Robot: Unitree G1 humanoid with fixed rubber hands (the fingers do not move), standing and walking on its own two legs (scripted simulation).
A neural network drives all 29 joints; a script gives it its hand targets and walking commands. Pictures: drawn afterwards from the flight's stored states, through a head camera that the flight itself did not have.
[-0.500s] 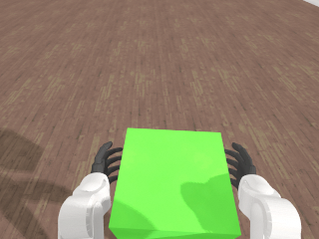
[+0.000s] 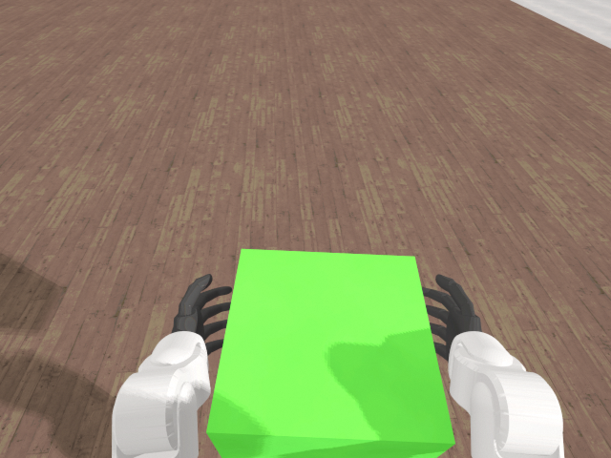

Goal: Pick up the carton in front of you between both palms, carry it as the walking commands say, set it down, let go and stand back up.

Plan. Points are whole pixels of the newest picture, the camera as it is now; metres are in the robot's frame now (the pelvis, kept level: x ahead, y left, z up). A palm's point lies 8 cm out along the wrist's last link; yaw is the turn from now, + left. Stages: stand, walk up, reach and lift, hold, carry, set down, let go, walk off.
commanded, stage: carry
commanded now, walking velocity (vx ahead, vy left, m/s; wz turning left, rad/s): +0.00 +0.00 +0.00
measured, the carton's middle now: (321, 375) +0.25 +0.01 +0.02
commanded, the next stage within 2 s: hold in 1.84 s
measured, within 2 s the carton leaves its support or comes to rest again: neither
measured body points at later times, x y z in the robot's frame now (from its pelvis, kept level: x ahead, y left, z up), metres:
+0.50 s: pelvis +0.02 +0.00 -0.01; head +0.01 +0.00 +0.44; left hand +0.28 +0.15 +0.08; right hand +0.27 -0.16 +0.08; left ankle +0.03 +0.10 -0.74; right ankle -0.10 -0.11 -0.74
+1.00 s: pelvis -0.03 +0.00 +0.00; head -0.05 +0.00 +0.45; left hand +0.25 +0.14 +0.06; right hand +0.24 -0.16 +0.06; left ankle +0.03 +0.10 -0.74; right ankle -0.10 -0.11 -0.74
